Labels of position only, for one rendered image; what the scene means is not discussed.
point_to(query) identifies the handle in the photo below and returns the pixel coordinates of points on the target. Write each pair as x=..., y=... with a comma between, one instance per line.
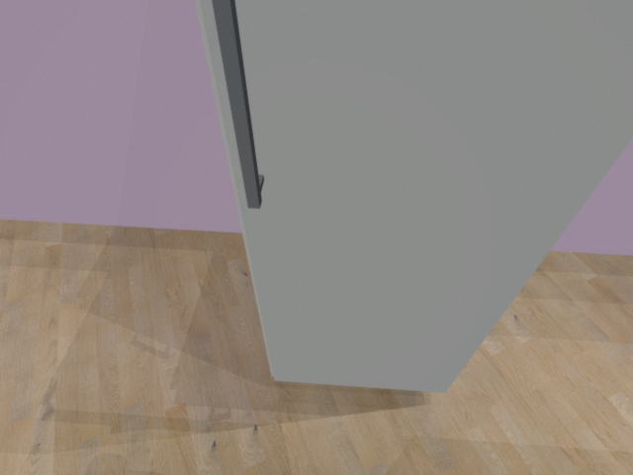
x=228, y=33

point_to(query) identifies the fridge door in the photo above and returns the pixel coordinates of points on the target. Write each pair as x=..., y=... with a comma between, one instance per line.
x=420, y=160

